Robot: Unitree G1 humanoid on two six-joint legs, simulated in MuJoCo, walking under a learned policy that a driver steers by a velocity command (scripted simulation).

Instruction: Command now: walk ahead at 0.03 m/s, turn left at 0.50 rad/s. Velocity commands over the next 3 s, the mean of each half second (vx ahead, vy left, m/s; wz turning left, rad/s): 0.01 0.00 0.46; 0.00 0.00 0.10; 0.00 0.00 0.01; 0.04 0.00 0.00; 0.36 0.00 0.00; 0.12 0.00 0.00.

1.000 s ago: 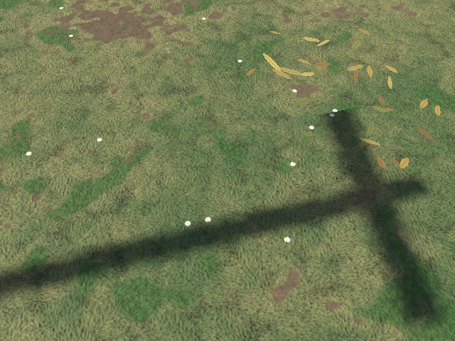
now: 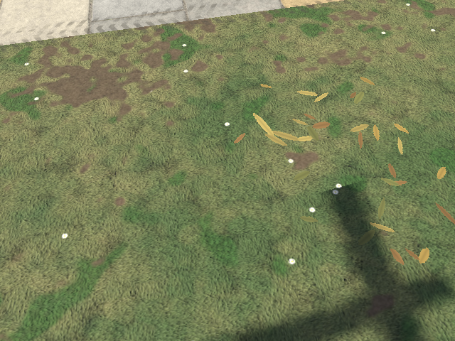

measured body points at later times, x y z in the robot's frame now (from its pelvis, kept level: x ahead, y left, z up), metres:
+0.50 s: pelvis +0.01 +0.04 +0.00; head +0.03 +0.07 +0.45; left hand +0.05 +0.35 -0.12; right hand +0.24 -0.18 -0.08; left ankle -0.01 +0.13 -0.73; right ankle +0.02 -0.12 -0.67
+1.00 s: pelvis +0.02 +0.03 +0.00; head +0.03 +0.02 +0.45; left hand +0.05 +0.31 -0.12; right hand +0.20 -0.20 -0.13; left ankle -0.01 +0.13 -0.73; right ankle +0.05 -0.10 -0.73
